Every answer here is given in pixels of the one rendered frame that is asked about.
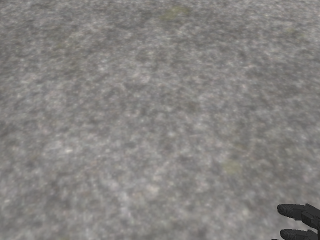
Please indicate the robot right hand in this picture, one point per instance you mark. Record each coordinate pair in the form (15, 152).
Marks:
(308, 214)

